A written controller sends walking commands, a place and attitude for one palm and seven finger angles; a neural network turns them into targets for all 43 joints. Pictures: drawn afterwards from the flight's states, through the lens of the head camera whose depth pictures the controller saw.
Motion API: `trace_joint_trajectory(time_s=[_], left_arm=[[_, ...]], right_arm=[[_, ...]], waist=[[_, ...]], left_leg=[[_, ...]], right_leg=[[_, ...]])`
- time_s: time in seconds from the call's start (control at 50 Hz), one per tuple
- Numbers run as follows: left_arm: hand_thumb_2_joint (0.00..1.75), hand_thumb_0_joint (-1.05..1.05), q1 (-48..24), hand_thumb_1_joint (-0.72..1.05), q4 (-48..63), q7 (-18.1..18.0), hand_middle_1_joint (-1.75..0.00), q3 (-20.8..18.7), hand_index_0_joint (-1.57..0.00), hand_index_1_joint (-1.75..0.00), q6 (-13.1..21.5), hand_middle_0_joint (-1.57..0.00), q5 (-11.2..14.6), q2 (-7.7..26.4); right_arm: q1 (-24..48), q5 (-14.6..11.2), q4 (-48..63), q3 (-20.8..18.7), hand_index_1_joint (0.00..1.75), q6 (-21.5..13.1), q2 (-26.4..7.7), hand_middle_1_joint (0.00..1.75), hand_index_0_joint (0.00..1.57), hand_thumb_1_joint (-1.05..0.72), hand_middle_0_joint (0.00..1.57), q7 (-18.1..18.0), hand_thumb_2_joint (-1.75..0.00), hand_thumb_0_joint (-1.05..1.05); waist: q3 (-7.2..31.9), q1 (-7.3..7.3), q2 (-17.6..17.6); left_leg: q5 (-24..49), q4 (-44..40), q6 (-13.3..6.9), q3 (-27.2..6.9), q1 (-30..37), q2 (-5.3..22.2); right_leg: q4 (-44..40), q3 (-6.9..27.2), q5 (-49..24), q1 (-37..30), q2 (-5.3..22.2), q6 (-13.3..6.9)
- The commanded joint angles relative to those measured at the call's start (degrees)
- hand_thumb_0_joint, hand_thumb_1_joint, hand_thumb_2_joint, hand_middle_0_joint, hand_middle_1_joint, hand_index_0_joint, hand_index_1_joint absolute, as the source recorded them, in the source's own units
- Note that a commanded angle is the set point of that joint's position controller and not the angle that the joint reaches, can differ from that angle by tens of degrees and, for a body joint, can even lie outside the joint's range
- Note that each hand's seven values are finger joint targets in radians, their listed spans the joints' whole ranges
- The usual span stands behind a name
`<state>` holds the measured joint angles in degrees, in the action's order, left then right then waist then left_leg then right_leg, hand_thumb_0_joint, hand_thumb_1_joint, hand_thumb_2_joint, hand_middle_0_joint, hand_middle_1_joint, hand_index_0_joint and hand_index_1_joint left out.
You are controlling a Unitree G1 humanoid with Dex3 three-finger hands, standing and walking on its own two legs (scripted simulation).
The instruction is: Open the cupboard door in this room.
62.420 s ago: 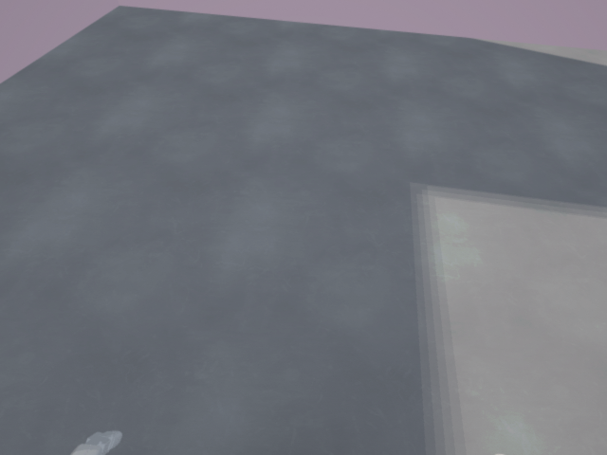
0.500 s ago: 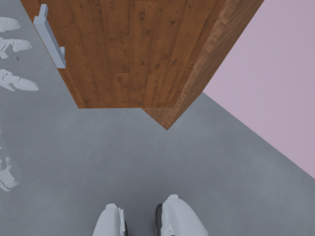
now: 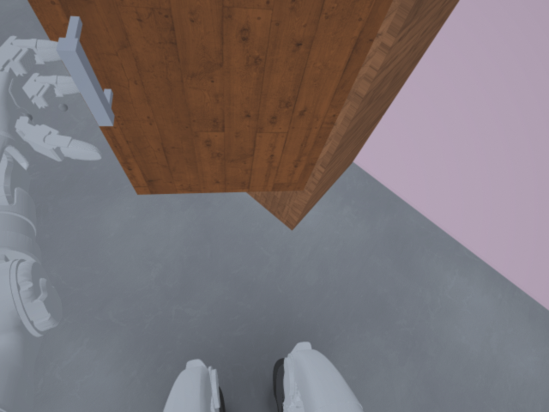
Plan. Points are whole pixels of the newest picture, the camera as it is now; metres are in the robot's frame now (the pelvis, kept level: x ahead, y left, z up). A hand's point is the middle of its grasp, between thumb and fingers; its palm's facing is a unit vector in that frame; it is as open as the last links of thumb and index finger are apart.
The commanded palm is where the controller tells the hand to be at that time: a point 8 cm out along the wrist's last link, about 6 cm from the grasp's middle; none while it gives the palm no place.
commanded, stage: slide the fingers in behind the handle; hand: left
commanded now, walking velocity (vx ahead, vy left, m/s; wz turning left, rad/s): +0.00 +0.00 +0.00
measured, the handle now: (91, 76) +0.57 +0.21 +0.06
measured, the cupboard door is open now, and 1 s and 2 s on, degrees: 45 45 46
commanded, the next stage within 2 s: close the thumb around the handle in 1.02 s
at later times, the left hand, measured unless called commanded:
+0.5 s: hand (99, 108) +0.51 +0.19 +0.06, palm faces -0.02 -1.00 -0.02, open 14.0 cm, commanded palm +0.49 +0.23 +0.06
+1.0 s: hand (101, 110) +0.51 +0.19 +0.07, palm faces +0.00 -1.00 -0.02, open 14.0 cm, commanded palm +0.49 +0.23 +0.06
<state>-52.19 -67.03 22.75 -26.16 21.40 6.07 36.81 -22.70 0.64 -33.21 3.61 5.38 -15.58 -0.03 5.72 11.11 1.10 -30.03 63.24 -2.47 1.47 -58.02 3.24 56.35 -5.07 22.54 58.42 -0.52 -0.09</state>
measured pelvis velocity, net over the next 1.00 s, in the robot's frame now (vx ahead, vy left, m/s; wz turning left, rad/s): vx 0.00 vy -0.01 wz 0.01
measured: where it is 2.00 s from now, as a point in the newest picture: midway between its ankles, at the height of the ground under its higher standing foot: outside the picture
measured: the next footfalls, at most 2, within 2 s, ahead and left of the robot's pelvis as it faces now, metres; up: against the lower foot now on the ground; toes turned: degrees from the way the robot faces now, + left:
none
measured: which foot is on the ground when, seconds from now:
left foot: down 0.00-1.00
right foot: down 0.00-1.00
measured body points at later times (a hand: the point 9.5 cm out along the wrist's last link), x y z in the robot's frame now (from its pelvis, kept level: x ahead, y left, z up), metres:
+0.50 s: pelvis +0.01 +0.00 +0.00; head +0.15 +0.02 +0.43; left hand +0.51 +0.25 +0.07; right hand +0.01 -0.27 -0.10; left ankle -0.01 +0.09 -0.66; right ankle +0.03 -0.13 -0.66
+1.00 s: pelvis +0.00 -0.01 +0.00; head +0.14 +0.01 +0.43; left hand +0.50 +0.24 +0.07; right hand +0.01 -0.28 -0.10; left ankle -0.01 +0.09 -0.66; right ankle +0.03 -0.13 -0.66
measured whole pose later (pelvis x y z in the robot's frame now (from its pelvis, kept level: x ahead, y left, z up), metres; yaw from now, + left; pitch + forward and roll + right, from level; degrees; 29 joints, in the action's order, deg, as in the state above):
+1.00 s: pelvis +0.00 -0.01 +0.00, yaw +1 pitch +24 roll -3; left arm -51.3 -67.1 17.1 -22.8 23.6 5.8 30.6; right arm -22.7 0.7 -34.3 2.5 4.6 -15.5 0.4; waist 6.1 10.3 1.2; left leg -29.5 61.9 -1.4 1.4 -56.0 3.1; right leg 56.7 -5.0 23.1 57.2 -0.5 -1.1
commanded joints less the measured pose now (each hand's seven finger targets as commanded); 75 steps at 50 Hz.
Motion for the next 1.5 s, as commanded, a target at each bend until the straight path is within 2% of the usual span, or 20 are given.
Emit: trace_joint_trajectory(time_s=[0.0,0.08,0.18,0.24,0.28,0.34,0.38,0.5,0.54,0.6,0.68,0.8,0.94,0.98,1.04,1.1,1.24,1.32,1.38,1.48], left_arm=[[0.30,0.00,-22.29,-0.50,12.70,-0.48,-1.20,0.03,-0.30,-1.20,3.61,-0.30,1.16,12.00],[0.30,0.00,-21.25,-0.50,14.17,-1.64,-1.20,-1.20,-0.30,-1.20,3.99,-0.30,1.69,12.21],[0.30,0.00,-21.51,-0.50,14.98,-3.37,-1.20,0.06,-0.30,-1.20,4.88,-0.30,0.77,10.40],[0.30,0.00,-22.13,-0.50,13.09,-4.34,-1.20,1.51,-0.30,-1.20,4.78,-0.30,0.43,8.15],[0.30,0.00,-22.96,-0.50,14.11,-4.66,-1.20,0.98,-0.30,-1.20,5.41,-0.30,0.33,8.70],[0.30,0.00,-23.03,-0.50,13.82,-5.39,-1.20,1.59,-0.30,-1.20,5.50,-0.30,0.20,7.69],[0.30,0.00,-23.66,-0.50,13.95,-5.55,-1.20,2.87,-0.30,-1.20,5.77,-0.30,0.19,6.03],[0.30,0.00,-23.85,-0.50,12.67,-6.74,-1.20,3.00,-0.30,-1.20,5.55,-0.30,-0.21,5.32],[0.30,0.00,-24.36,-0.50,12.37,-7.29,-1.20,3.17,-0.30,-1.20,5.49,-0.30,-0.34,5.20],[0.30,0.00,-23.53,-0.50,13.32,-8.10,-1.20,1.97,-0.30,-1.20,6.21,-0.30,-0.53,6.03],[0.30,0.00,-23.35,-0.50,11.93,-8.48,-1.20,0.29,-0.30,-1.20,6.29,-0.30,-1.54,9.39],[0.30,0.00,-23.79,-0.50,13.16,-6.56,-1.20,0.32,-0.30,-1.20,6.62,-0.30,-0.26,9.16],[0.30,0.00,-22.90,-0.50,11.12,-5.52,-1.20,2.56,-0.30,-1.20,5.36,-0.30,0.28,6.57],[0.30,0.00,-23.60,-0.50,11.87,-5.57,-1.20,3.73,-0.30,-1.20,5.62,-0.30,0.31,4.94],[0.30,0.00,-23.86,-0.50,12.40,-6.37,-1.20,1.75,-0.30,-1.20,6.19,-0.30,0.46,6.96],[0.30,0.00,-23.77,-0.50,14.02,-6.65,-1.20,1.25,-0.30,-1.20,7.38,-0.30,0.43,7.40],[0.47,0.00,-24.16,-0.11,9.91,-7.14,-1.24,2.98,-0.33,-1.24,5.70,-0.33,-0.32,5.92],[0.56,0.00,-26.97,0.12,11.26,-7.41,-1.27,1.43,-0.34,-1.27,6.30,-0.34,-0.37,8.55],[0.64,0.00,-27.01,0.28,13.66,-7.32,-1.28,2.11,-0.36,-1.28,7.84,-0.36,-0.36,7.16],[0.76,0.00,-26.29,0.56,9.83,-6.75,-1.31,3.43,-0.38,-1.31,6.12,-0.38,-0.40,5.68]], right_arm=[[-10.77,-0.05,1.68,-4.52,0.30,-0.52,-11.35,0.30,0.20,-0.90,0.20,-0.84,-0.90,0.00],[-10.93,0.00,1.69,-4.79,0.30,-0.41,-11.17,0.30,0.20,-0.90,0.20,-0.71,-0.90,0.00],[-10.63,0.08,1.61,-4.86,0.30,-0.31,-10.64,0.30,0.20,-0.90,0.20,-0.35,-0.90,0.00],[-10.19,0.07,1.53,-4.78,0.30,-0.35,-10.41,0.30,0.20,-0.90,0.20,-0.24,-0.90,0.00],[-10.28,0.18,1.45,-4.92,0.30,-0.51,-10.46,0.30,0.20,-0.90,0.20,-0.29,-0.90,0.00],[-10.18,0.17,1.44,-4.85,0.30,-0.67,-10.25,0.30,0.20,-0.90,0.20,-0.32,-0.90,0.00],[-10.18,0.21,1.09,-4.94,0.30,-0.83,-10.17,0.30,0.20,-0.90,0.20,-0.14,-0.90,0.00],[-10.10,0.31,0.99,-4.96,0.30,-0.91,-10.09,0.30,0.20,-0.90,0.20,-0.08,-0.90,0.00],[-10.03,0.30,1.07,-4.87,0.30,-1.04,-10.06,0.30,0.20,-0.90,0.20,-0.10,-0.90,0.00],[-10.12,0.43,1.47,-4.92,0.30,-1.26,-9.92,0.30,0.20,-0.90,0.20,0.05,-0.90,0.00],[-10.17,0.26,1.62,-4.57,0.30,-1.19,-9.99,0.30,0.20,-0.90,0.20,-0.16,-0.90,0.00],[-10.03,0.13,1.38,-4.77,0.30,-1.62,-10.14,0.30,0.20,-0.90,0.20,-0.44,-0.90,0.00],[-9.86,-0.18,1.02,-4.77,0.30,-1.65,-10.16,0.30,0.20,-0.90,0.20,-0.59,-0.90,0.00],[-9.85,-0.16,1.04,-4.90,0.30,-1.87,-10.03,0.30,0.20,-0.90,0.20,-0.53,-0.90,0.00],[-9.72,0.02,0.92,-4.95,0.30,-2.09,-10.23,0.30,0.20,-0.90,0.20,-0.56,-0.90,0.00],[-9.51,0.17,1.01,-4.95,0.30,-2.34,-10.09,0.30,0.20,-0.90,0.20,-0.44,-0.90,0.00],[-9.15,-0.03,0.93,-4.82,0.30,-2.07,-10.54,0.30,0.20,-0.90,0.20,-0.49,-0.90,0.00],[-9.23,0.15,1.03,-4.45,0.30,-2.53,-10.54,0.30,0.20,-0.90,0.20,-0.84,-0.90,0.00],[-9.69,0.58,0.81,-4.73,0.30,-2.90,-10.42,0.30,0.20,-0.90,0.20,-0.55,-0.90,0.00],[-9.95,0.36,0.52,-4.57,0.30,-2.39,-10.60,0.30,0.20,-0.90,0.20,-0.44,-0.90,0.00]], waist=[[29.22,-0.09,10.78],[30.21,-0.48,9.10],[29.25,-0.78,11.21],[26.59,-0.04,9.61],[29.10,-0.51,10.81],[29.25,-0.12,8.64],[29.02,-0.01,10.53],[29.18,0.27,9.05],[28.10,0.31,8.01],[30.67,-0.55,8.14],[28.97,-0.71,6.91],[31.26,-0.65,7.49],[26.42,0.21,5.80],[27.17,0.16,8.11],[28.47,-0.07,7.13],[30.36,-0.85,9.21],[25.14,0.58,6.00],[27.49,0.20,7.28],[32.45,-0.02,9.29],[28.22,0.75,8.61]], left_leg=[[32.98,-7.13,1.85,-5.97,25.26,-0.44],[34.14,-7.09,1.70,-5.52,24.95,-0.56],[35.62,-7.26,2.15,-5.63,26.25,-0.58],[31.00,-7.48,1.78,-5.23,23.60,-0.94],[32.51,-7.22,1.96,-5.37,25.10,-0.96],[31.76,-7.22,1.69,-5.24,23.56,-1.11],[33.23,-7.05,2.06,-5.50,25.46,-0.87],[30.79,-6.91,1.75,-5.15,23.54,-1.18],[28.48,-7.12,1.47,-4.82,21.48,-1.45],[29.50,-6.91,1.45,-4.58,21.88,-1.66],[26.48,-7.05,0.92,-3.67,17.71,-2.08],[26.33,-6.96,0.82,-3.45,18.84,-2.07],[23.85,-7.59,0.61,-3.37,16.88,-2.04],[24.73,-7.56,0.80,-3.50,19.31,-2.02],[24.63,-7.11,0.81,-3.62,18.85,-2.02],[26.66,-6.98,1.13,-3.87,20.85,-2.03],[21.96,-7.69,0.93,-4.27,18.02,-1.85],[22.48,-7.33,0.92,-4.38,17.79,-2.10],[27.39,-6.36,1.36,-5.04,22.45,-1.78],[26.08,-6.89,1.36,-5.09,20.69,-1.65]], right_leg=[[-3.67,1.80,-16.51,-11.48,-2.50,-1.14],[-3.75,2.04,-18.83,-13.75,-2.55,-1.09],[-3.61,1.89,-18.62,-12.80,-2.52,-1.28],[-3.97,1.97,-16.70,-12.50,-2.40,-1.14],[-3.58,2.16,-17.54,-13.13,-2.37,-1.25],[-3.40,2.28,-18.54,-14.47,-2.25,-1.09],[-3.38,2.06,-18.02,-12.46,-2.24,-1.13],[-3.23,2.27,-17.92,-13.19,-2.11,-1.07],[-3.43,2.57,-17.48,-14.18,-2.03,-1.03],[-3.08,2.78,-19.06,-16.09,-2.09,-1.16],[-3.19,3.62,-19.65,-18.76,-1.92,-1.05],[-3.60,3.99,-20.29,-19.91,-1.94,-1.05],[-4.38,3.78,-18.29,-18.19,-1.89,-0.87],[-4.41,3.54,-17.70,-16.42,-1.97,-1.02],[-4.17,3.70,-17.62,-17.06,-1.90,-0.95],[-3.60,3.55,-18.55,-17.19,-1.88,-1.12],[-4.22,3.06,-14.12,-14.37,-1.91,-0.94],[-3.58,3.35,-14.85,-15.66,-1.75,-1.09],[-2.65,3.01,-16.96,-14.39,-1.90,-1.18],[-3.10,2.60,-15.64,-13.02,-1.98,-1.10]])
